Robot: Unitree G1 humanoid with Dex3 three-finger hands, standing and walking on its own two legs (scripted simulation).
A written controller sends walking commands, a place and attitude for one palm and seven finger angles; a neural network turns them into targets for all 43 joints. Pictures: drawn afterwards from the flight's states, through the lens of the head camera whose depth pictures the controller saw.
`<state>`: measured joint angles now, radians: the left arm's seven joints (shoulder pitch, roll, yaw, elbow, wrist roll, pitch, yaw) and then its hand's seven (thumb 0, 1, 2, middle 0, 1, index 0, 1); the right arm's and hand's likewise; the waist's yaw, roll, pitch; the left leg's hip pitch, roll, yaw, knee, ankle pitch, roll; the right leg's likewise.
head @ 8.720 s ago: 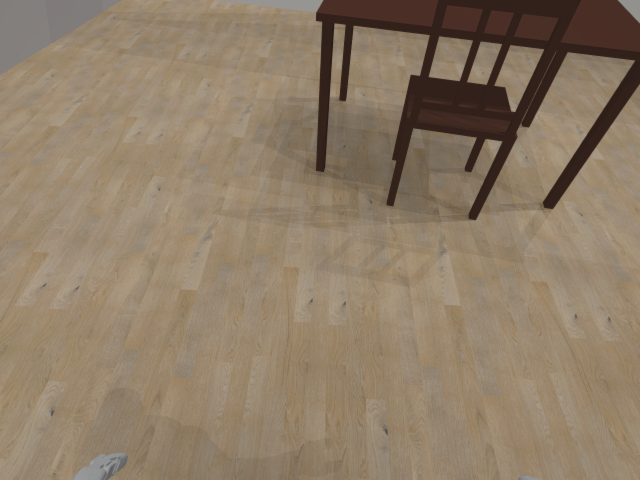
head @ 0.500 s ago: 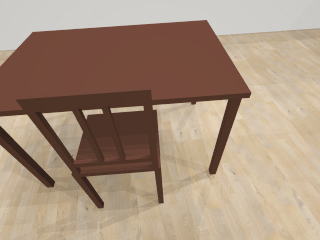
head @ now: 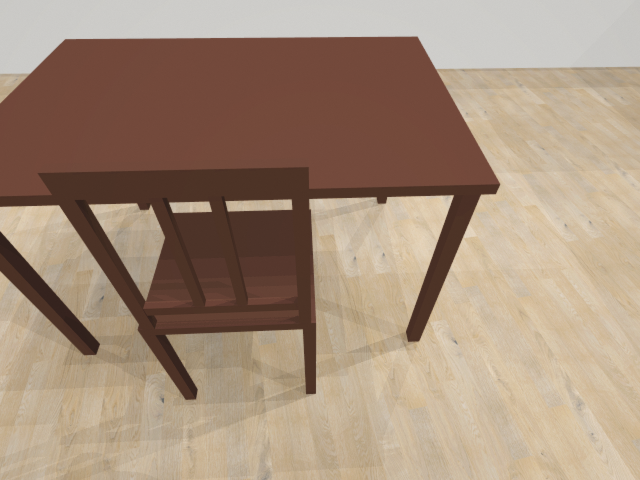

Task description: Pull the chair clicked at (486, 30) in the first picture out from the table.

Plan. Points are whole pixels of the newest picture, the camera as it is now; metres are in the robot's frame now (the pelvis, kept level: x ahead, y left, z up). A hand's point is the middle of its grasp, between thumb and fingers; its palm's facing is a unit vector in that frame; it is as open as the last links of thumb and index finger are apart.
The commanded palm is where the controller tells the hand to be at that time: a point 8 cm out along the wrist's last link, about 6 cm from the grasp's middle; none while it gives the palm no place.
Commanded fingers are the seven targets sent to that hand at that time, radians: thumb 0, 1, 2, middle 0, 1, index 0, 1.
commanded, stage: look again from close up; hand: left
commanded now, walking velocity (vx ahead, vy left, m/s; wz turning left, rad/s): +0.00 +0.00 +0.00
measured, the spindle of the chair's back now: (181, 257) +0.50 +0.29 -0.09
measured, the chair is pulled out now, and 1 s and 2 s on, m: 0.00 0.00 0.00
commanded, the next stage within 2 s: raise the hand toward the chair's back in 1.08 s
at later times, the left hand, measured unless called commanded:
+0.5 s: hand out of the picture +0.02 +0.25 -0.18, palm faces +0.00 -0.98 -0.19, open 7.4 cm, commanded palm none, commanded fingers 0.00 0.90 0.90 -0.20 -0.30 -0.20 -0.30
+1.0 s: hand out of the picture +0.02 +0.23 -0.18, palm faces +0.00 -0.99 -0.16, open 7.3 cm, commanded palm none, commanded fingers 0.00 0.90 0.90 -0.20 -0.30 -0.20 -0.30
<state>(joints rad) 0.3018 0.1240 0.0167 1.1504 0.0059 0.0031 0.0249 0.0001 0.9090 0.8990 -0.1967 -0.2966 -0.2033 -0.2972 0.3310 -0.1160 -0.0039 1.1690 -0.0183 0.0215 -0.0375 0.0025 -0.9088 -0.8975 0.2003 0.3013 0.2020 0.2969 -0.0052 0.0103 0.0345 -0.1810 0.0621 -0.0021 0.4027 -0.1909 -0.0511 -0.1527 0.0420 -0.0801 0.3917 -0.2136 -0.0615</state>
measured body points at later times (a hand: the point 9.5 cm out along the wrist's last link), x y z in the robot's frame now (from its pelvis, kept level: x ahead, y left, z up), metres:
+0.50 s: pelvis +0.01 +0.07 +0.00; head +0.03 +0.07 +0.45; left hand +0.02 +0.30 -0.16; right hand +0.00 -0.14 -0.16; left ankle +0.00 +0.14 -0.74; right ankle +0.00 -0.08 -0.74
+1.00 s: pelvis +0.03 +0.07 +0.00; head +0.04 +0.07 +0.45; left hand +0.02 +0.28 -0.17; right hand +0.03 -0.15 -0.16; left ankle +0.00 +0.14 -0.74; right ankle +0.00 -0.08 -0.74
